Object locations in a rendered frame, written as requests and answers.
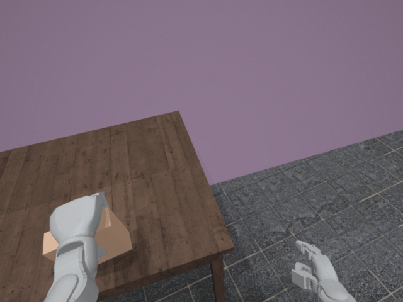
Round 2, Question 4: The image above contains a sponge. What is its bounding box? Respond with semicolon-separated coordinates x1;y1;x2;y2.
43;207;133;264

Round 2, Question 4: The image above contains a left robot forearm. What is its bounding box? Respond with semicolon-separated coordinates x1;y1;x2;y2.
44;236;99;302

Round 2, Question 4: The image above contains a right robot hand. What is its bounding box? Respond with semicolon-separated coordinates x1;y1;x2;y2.
292;240;339;297

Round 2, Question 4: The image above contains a left robot hand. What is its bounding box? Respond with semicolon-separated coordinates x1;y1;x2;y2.
50;192;110;261

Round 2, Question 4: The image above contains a table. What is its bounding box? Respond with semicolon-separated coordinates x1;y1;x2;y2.
0;111;235;302

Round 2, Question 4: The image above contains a right robot forearm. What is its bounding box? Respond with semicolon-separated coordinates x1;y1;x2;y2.
317;279;356;302

